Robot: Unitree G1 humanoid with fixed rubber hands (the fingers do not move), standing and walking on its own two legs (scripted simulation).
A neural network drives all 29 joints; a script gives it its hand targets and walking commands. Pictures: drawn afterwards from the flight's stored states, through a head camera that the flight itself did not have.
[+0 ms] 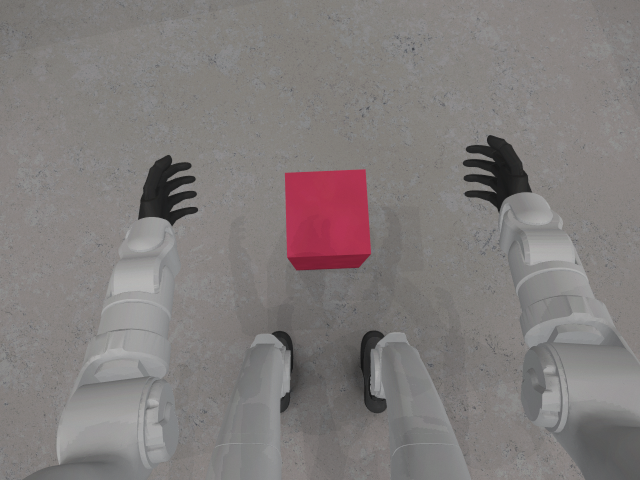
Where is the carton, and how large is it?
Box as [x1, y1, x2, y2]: [285, 169, 370, 269]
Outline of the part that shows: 365,169 285,173 287,257 296,269 358,267 370,254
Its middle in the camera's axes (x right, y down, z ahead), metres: +0.02 -0.03 +0.95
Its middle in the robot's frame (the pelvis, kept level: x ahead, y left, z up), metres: +0.48 +0.01 -0.54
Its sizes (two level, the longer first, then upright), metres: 0.184 0.174 0.281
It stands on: the floor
